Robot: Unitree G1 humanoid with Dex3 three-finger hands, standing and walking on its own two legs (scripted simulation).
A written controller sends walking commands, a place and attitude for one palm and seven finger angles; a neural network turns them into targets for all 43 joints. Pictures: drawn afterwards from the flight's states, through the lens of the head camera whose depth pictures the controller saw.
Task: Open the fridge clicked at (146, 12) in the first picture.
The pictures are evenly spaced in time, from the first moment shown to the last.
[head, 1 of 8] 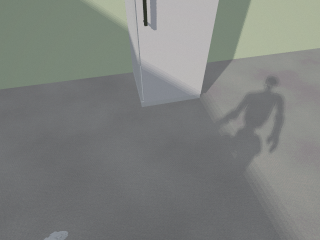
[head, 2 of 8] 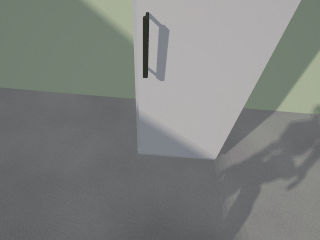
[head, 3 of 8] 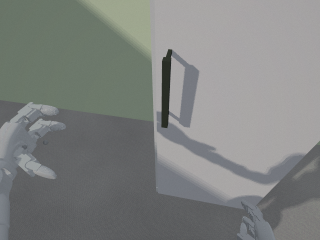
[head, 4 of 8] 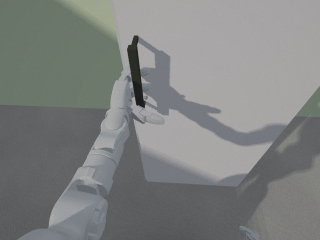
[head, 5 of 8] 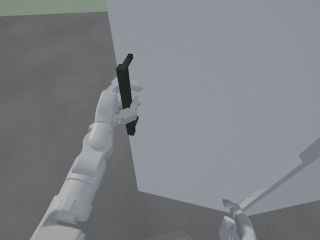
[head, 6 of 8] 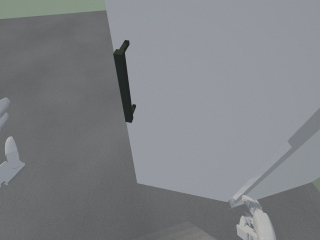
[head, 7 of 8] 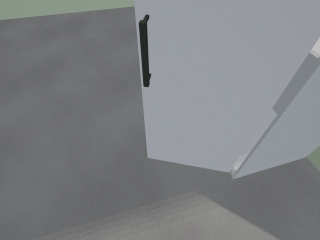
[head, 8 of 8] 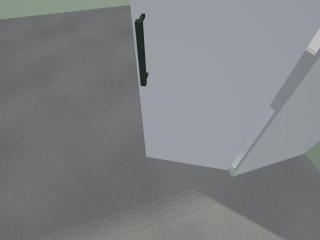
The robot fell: no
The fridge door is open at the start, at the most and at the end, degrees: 0 66 63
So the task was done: yes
